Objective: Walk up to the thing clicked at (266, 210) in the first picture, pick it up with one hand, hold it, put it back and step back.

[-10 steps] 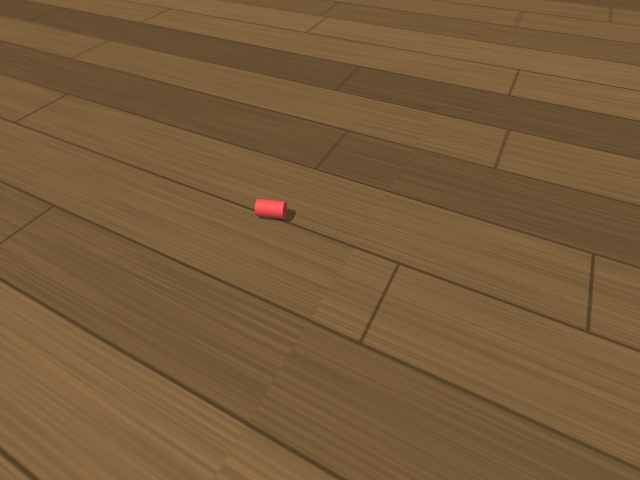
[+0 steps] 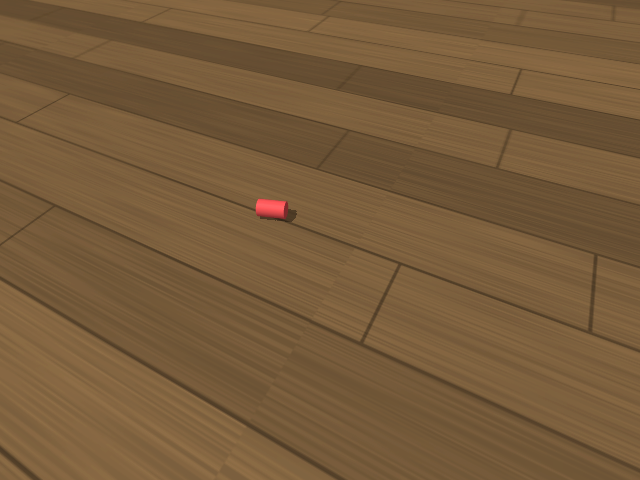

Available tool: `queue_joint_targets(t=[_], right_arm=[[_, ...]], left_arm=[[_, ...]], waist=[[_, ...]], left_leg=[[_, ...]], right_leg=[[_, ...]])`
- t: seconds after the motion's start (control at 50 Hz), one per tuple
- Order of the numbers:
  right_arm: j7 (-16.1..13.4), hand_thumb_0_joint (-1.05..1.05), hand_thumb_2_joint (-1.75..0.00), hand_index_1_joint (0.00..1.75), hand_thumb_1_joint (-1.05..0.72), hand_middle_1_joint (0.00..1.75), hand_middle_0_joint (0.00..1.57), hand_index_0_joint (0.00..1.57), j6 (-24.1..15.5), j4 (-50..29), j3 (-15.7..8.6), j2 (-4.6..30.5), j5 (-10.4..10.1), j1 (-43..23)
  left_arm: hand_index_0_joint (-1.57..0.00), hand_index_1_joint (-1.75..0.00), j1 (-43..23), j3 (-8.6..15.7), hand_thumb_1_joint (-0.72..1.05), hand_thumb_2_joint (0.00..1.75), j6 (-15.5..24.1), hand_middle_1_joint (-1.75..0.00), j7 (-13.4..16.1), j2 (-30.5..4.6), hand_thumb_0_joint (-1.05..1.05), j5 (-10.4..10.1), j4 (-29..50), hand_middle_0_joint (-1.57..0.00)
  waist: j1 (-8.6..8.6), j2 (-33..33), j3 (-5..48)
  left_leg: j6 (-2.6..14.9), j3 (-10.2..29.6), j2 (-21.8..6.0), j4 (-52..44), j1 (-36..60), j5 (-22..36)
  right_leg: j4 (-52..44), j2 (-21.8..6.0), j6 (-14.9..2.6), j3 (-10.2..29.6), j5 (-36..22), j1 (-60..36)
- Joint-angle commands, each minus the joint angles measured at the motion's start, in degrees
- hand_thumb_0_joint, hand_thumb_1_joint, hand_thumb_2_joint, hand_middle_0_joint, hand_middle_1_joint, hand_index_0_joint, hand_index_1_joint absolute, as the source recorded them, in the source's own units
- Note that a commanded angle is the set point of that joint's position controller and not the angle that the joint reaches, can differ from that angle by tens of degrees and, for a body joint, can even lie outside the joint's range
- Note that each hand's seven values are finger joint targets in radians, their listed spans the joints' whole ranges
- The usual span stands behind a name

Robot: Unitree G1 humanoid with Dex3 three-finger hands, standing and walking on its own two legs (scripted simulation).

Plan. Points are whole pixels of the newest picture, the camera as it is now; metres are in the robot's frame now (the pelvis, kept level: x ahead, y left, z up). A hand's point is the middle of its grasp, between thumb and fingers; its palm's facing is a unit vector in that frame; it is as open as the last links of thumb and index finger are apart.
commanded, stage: stand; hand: left
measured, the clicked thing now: (272, 208) +1.35 +0.24 -0.74
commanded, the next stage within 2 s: walk up in 0.92 s
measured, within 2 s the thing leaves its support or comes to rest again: neither
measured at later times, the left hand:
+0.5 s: hand out of the picture +0.09 +0.25 -0.16, palm faces -0.02 -0.94 -0.34, open 7.3 cm
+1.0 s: hand out of the picture +0.08 +0.26 -0.15, palm faces -0.03 -0.94 -0.34, open 7.3 cm
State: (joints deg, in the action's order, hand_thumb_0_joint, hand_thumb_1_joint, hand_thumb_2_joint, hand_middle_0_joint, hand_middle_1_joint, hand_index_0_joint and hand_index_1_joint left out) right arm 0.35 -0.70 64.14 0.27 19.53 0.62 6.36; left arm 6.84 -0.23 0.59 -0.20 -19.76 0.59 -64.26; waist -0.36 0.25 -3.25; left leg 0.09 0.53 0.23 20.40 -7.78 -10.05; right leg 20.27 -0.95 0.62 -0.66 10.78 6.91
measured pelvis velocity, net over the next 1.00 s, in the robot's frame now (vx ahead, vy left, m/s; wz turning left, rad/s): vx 0.02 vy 0.00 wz -0.02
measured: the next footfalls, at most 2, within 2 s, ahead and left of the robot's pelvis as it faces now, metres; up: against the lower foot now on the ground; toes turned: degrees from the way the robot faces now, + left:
left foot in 1.22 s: +0.18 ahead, +0.18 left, +0.00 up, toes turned -1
right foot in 1.68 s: +0.40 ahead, -0.08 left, +0.00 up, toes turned -13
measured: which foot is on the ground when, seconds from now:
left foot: down 0.00-1.00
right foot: down 0.00-1.00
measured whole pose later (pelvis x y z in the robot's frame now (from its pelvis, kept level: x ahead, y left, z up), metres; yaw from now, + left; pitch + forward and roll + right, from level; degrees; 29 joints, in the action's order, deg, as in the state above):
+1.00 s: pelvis +0.02 +0.00 +0.00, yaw -1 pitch -2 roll +0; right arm 2.5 -0.8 61.2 -2.0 20.9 2.1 8.3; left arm 10.6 1.9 1.5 -2.0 -20.3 1.6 -61.5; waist -0.7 0.8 -1.3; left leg 2.3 -0.2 -0.1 27.3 -9.5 -24.0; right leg 24.5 -0.2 -1.2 0.5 19.7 8.1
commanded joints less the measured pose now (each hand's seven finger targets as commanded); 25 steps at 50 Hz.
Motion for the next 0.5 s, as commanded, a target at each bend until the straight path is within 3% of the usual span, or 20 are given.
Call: queue_joint_targets(t=[0.0,0.04,0.08,0.3,0.38,0.48], right_arm=[[-0.8,0.00,-0.90,0.30,-0.90,0.30,0.20,0.20,-1.1,-3.2,-2.2,11.9,-0.2,-2.3],[-0.8,0.00,-0.90,0.30,-0.90,0.30,0.20,0.20,-1.1,-3.3,-2.4,12.1,-0.2,-2.6],[-0.7,0.00,-0.90,0.30,-0.90,0.30,0.20,0.20,-1.0,-3.1,-2.3,12.3,-0.1,-2.0],[-0.8,0.00,-0.90,0.30,-0.90,0.30,0.20,0.20,-1.0,-3.2,-2.3,12.2,-0.3,-2.4],[-0.9,0.00,-0.90,0.30,-0.90,0.30,0.20,0.20,-1.2,-3.3,-2.3,12.4,-0.2,-2.0],[-1.1,0.00,-0.90,0.30,-0.90,0.30,0.20,0.20,-1.2,-3.1,-2.3,12.4,-0.3,-2.2]], left_arm=[[-0.20,-0.30,-2.7,2.1,0.90,0.90,1.3,-0.30,0.7,-11.8,0.00,0.0,3.4,-0.20],[-0.20,-0.30,-2.5,2.2,0.90,0.90,1.3,-0.30,0.7,-11.9,0.00,0.0,3.5,-0.20],[-0.20,-0.30,-2.6,2.1,0.90,0.90,1.3,-0.30,0.7,-11.8,0.00,0.0,3.4,-0.20],[-0.20,-0.30,-2.3,2.2,0.90,0.90,1.2,-0.30,0.6,-11.7,0.00,0.0,3.4,-0.20],[-0.20,-0.30,-2.8,2.3,0.90,0.90,1.3,-0.30,0.7,-11.7,0.00,-0.1,3.9,-0.20],[-0.20,-0.30,-2.7,2.3,0.90,0.90,1.2,-0.30,0.8,-11.6,0.00,-0.1,3.7,-0.20]], waist=[[0.38,-0.9,3.4],[0.31,-0.8,4.3],[0.48,-0.3,3.1],[0.24,-0.3,4.1],[0.47,-0.2,5.7],[0.40,0.2,5.2]], left_leg=[[1.32,5.7,-6.9,-3.7,0.5,4.6],[1.38,5.6,-7.0,-3.2,1.1,5.8],[1.35,5.6,-6.7,-3.8,-0.3,3.0],[1.21,5.6,-6.9,-3.7,0.7,6.0],[1.35,5.1,-7.1,-2.9,1.7,9.8],[1.29,5.3,-7.3,-3.0,1.9,11.5]], right_leg=[[-4.2,-6.4,-1.90,5.1,-2.9,0.8],[-4.3,-6.5,-1.94,5.1,-4.4,0.2],[-4.9,-6.5,-1.85,5.4,-2.3,0.3],[-4.3,-6.4,-1.87,4.9,-5.0,-0.7],[-3.7,-6.8,-2.08,5.0,-9.4,-2.2],[-3.5,-6.7,-1.88,4.7,-11.0,-2.4]])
